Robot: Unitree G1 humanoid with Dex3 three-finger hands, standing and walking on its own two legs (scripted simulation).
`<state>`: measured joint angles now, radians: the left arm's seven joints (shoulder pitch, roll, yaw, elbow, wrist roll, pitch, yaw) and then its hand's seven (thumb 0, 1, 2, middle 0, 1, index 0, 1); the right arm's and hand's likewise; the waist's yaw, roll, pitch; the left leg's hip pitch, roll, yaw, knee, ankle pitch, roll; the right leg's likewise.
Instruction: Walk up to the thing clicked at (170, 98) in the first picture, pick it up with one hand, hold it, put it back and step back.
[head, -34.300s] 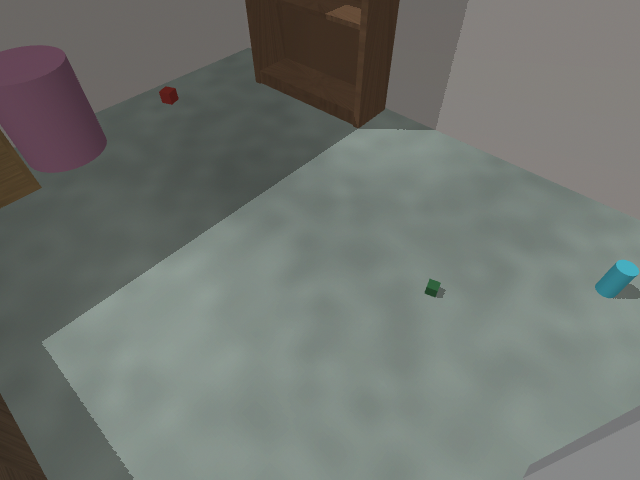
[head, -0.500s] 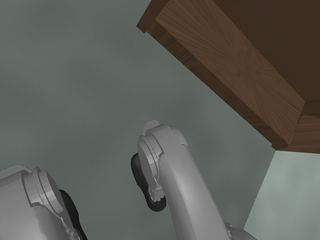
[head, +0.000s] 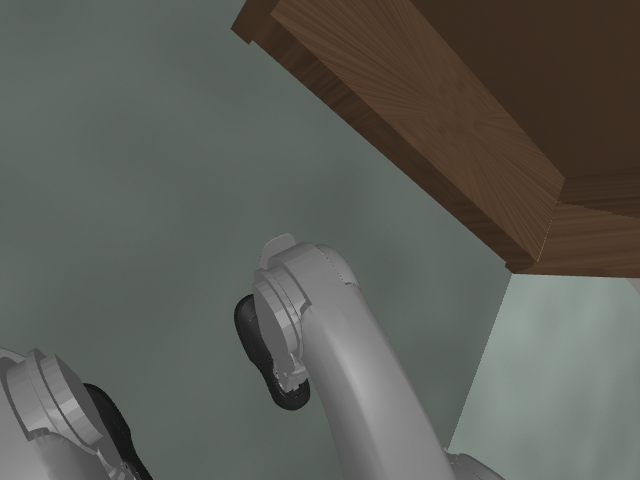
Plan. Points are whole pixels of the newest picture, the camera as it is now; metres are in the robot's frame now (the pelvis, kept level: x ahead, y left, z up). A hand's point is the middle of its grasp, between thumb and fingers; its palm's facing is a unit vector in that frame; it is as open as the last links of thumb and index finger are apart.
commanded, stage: rest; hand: left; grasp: from above
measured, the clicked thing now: out of the picture +0.46 +0.34 -0.29
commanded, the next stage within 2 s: open in 0.20 s
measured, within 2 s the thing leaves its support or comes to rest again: neither
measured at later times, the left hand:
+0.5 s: hand out of the picture +0.45 +0.34 -0.25, palm faces -0.14 -0.42 -0.90, open 10.1 cm
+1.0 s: hand out of the picture +0.45 +0.35 -0.26, palm faces -0.13 -0.42 -0.90, open 12.9 cm
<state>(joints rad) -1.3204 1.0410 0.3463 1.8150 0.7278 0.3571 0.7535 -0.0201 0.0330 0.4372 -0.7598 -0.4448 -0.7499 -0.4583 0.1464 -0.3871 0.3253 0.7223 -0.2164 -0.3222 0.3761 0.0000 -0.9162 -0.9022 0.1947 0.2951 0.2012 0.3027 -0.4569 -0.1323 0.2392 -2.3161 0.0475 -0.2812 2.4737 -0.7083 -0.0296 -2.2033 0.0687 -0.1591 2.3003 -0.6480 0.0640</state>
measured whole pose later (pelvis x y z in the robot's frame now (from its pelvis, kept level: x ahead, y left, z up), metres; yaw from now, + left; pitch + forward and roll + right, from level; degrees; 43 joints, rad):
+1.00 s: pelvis +0.00 +0.00 +0.01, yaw -1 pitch +29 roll -16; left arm -1.31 1.09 0.28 1.76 0.69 0.36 0.73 0.00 -0.33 0.84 -0.27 -0.84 -0.26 -0.86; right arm 0.15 -0.40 0.37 0.66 -0.21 -0.33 0.36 0.01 -0.90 -0.90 0.20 0.30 0.20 0.30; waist -0.47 -0.16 0.26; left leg -2.29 0.05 -0.30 2.45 -0.71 -0.03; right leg -2.17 0.07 -0.18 2.25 -0.64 0.07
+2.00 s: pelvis -0.01 +0.00 +0.02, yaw +6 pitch +30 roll -8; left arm -1.10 0.74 0.00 1.43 0.97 0.18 0.18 0.00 -0.43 0.93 -0.14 -0.94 -0.15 -0.94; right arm 0.14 -0.34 0.14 0.69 -0.10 -0.17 0.24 0.00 -0.90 -0.90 0.20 0.29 0.20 0.30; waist -0.28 0.03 0.02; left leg -2.25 0.04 -0.16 2.36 -0.65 -0.01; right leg -2.17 0.04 -0.07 2.26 -0.63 0.05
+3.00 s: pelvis +0.01 +0.00 +0.18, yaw +12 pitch +30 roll -5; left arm -0.16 0.45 0.05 0.36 0.41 0.10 0.01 0.01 0.83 0.94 -0.22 -0.35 -0.22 -0.36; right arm 0.10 -0.25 0.00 0.56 0.03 0.00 0.01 0.01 -0.90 -0.90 0.20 0.30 0.21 0.30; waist -0.05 0.03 -0.20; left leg -1.75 0.03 -0.08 1.84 -0.62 -0.01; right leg -1.68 -0.01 -0.04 1.78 -0.63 0.03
